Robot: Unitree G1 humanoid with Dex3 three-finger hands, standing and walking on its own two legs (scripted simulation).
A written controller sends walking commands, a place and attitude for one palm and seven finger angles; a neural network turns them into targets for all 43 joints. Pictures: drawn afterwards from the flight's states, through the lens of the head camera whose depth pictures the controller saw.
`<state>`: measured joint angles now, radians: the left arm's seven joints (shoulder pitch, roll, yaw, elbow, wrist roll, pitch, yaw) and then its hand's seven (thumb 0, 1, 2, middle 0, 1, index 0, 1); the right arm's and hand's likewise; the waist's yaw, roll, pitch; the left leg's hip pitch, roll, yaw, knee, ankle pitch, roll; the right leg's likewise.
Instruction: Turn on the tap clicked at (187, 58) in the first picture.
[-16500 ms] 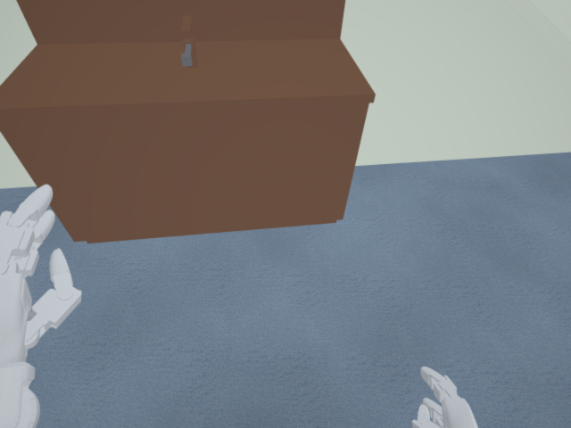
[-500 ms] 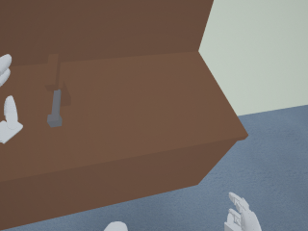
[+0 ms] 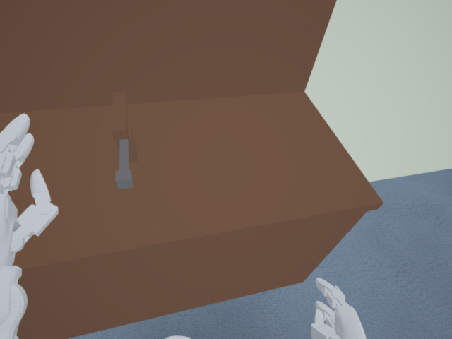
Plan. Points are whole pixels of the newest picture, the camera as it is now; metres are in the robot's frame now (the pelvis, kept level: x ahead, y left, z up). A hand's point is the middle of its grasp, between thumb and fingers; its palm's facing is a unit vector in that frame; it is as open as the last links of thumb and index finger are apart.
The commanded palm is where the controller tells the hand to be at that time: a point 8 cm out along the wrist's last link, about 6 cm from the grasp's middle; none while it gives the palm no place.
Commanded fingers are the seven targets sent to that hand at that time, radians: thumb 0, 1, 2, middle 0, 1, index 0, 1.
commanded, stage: come to a stop and stand still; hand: left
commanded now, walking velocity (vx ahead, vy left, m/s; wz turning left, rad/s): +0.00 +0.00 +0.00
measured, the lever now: (124, 179) +0.39 +0.25 +0.02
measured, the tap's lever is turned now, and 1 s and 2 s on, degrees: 0 0 0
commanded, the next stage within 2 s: look again from close up in 0.70 s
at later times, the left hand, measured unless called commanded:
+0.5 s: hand (71, 197) +0.25 +0.24 +0.16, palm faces +0.35 -0.86 -0.38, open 7.4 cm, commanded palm +0.19 +0.28 +0.18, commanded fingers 0.00 0.90 0.90 -0.20 -0.30 -0.20 -0.30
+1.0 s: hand (80, 193) +0.25 +0.24 +0.16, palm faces +0.35 -0.86 -0.38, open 7.4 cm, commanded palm +0.20 +0.27 +0.18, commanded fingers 0.00 0.90 0.90 -0.20 -0.30 -0.20 -0.30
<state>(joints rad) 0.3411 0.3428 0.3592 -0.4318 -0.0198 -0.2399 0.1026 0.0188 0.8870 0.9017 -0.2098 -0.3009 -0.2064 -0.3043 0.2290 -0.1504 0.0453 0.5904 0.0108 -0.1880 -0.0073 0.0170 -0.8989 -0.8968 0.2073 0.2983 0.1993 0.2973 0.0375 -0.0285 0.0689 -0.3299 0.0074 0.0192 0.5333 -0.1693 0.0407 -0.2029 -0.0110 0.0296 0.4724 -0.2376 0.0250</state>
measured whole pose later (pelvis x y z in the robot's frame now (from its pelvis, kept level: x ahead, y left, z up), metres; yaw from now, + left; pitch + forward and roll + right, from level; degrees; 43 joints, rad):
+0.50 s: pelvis +0.02 +0.00 +0.01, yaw +0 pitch -1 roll -2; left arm 0.43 0.38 0.35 -0.48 -0.03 -0.22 0.10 0.02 0.88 0.90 -0.21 -0.30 -0.21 -0.30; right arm 0.20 -0.19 0.01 0.59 0.01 -0.15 -0.03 0.02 -0.90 -0.90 0.21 0.30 0.20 0.30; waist 0.02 -0.03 0.07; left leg -0.29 0.01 0.02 0.48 -0.18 0.04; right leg -0.15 -0.01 0.03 0.38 -0.21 0.05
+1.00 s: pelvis +0.03 -0.01 +0.01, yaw +0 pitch -1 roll -2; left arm 0.44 0.37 0.34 -0.47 -0.04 -0.20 0.09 0.02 0.88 0.90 -0.21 -0.30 -0.21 -0.30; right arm 0.19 -0.18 0.02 0.59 0.02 -0.12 -0.04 0.02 -0.90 -0.90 0.21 0.30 0.20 0.30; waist 0.02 -0.01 0.06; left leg -0.28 0.02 0.02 0.47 -0.18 0.03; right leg -0.14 -0.01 0.03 0.37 -0.22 0.04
